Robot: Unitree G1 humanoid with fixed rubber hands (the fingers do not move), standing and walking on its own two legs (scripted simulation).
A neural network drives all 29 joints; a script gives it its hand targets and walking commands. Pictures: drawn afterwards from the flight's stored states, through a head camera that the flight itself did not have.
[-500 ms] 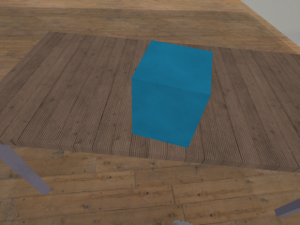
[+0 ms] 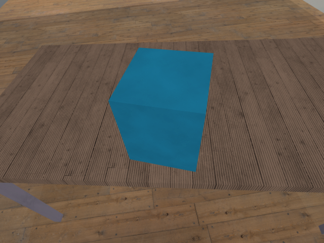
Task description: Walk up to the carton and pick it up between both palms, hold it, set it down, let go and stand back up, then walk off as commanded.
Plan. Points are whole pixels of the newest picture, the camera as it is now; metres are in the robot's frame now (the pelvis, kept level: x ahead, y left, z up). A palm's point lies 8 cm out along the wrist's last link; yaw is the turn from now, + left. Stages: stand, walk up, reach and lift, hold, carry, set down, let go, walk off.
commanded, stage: walk up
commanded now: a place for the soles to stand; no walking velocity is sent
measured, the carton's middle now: (167, 111) +0.45 -0.01 +0.06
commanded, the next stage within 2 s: none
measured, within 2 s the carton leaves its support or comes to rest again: neither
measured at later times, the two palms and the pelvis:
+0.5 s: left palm out of the picture +0.08 +0.35 -0.08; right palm out of the picture +0.14 -0.28 -0.08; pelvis +0.01 +0.03 +0.00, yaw -1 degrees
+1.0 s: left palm out of the picture +0.07 +0.33 -0.09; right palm out of the picture +0.11 -0.32 -0.08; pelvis -0.01 +0.00 +0.00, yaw -2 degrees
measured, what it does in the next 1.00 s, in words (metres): steps on the spot: left foot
